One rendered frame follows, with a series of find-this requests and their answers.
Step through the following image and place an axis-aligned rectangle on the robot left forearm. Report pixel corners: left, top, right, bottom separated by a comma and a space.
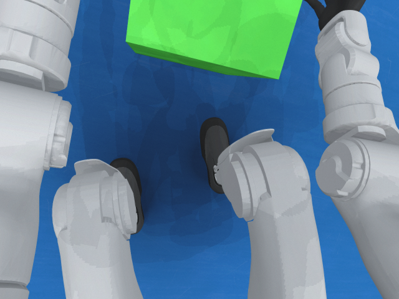
0, 0, 80, 92

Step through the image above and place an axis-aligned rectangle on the robot left upper arm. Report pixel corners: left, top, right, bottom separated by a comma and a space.
0, 81, 73, 299

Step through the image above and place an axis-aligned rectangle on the robot right upper arm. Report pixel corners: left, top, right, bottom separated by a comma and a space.
315, 137, 399, 299

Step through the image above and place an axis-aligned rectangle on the robot right forearm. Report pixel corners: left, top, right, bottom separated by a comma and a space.
315, 10, 399, 145

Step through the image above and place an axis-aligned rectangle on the robot left foot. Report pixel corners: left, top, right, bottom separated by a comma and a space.
110, 158, 144, 235

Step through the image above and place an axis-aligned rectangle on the right robot hand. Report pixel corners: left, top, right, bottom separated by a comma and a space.
305, 0, 366, 31

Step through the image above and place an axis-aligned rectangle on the carton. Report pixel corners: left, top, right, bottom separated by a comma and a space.
126, 0, 302, 79

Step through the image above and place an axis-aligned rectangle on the left robot thigh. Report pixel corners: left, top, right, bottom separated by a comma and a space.
57, 170, 143, 299

